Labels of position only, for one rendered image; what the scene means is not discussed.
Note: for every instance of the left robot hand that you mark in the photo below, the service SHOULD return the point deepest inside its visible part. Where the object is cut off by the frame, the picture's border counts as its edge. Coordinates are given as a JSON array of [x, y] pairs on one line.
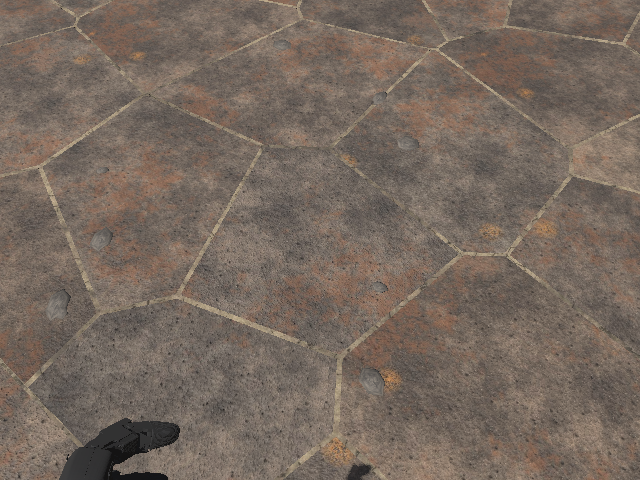
[[114, 445]]

